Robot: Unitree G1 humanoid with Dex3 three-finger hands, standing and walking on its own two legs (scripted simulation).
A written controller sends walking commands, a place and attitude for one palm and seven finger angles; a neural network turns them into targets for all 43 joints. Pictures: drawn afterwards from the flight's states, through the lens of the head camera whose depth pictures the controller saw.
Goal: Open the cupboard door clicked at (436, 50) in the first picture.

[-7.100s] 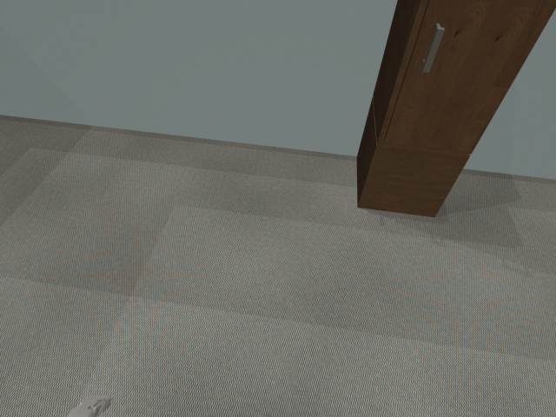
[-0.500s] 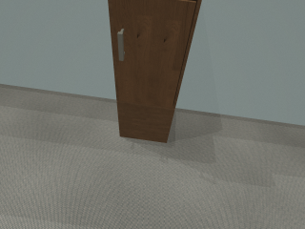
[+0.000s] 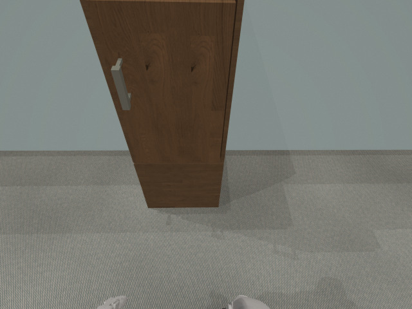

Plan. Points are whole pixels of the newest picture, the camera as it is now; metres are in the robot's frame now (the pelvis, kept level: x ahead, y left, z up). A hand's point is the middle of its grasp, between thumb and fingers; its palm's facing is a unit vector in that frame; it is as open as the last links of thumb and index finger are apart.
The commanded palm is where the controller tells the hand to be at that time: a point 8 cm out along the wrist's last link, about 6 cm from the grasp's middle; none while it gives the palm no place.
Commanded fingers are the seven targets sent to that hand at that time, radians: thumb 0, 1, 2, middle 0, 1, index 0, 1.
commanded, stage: take the last steps up to it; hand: left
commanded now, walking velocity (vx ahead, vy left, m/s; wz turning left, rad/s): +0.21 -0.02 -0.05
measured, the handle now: (123, 84) +0.66 +0.24 +0.06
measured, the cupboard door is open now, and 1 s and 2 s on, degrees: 0 0 0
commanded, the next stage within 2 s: come to a stop and stand still in 0.12 s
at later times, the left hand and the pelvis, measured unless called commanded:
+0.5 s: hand out of the picture +0.14 +0.18 -0.17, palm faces +0.06 -0.98 -0.18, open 7.4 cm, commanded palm none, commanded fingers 0.00 0.90 0.90 -0.20 -0.30 -0.20 -0.30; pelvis +0.15 +0.01 +0.01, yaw -2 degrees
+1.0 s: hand (147, 306) +0.16 +0.13 -0.14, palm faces -0.02 -0.96 -0.28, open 7.4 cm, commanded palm none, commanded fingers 0.00 0.90 0.90 -0.20 -0.30 -0.20 -0.30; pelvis +0.09 -0.06 +0.02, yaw -2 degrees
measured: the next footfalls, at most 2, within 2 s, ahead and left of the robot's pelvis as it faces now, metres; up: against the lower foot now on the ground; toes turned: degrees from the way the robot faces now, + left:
right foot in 0.02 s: +0.13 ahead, -0.07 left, +0.00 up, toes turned -7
left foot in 0.42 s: +0.25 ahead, +0.15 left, +0.00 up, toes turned +4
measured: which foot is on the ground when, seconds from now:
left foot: down 0.00-0.04, up 0.06-0.40, down 0.42-0.78, up 0.80-1.00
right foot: up 0.00-0.00, down 0.02-0.46, up 0.48-0.76, down 0.78-1.00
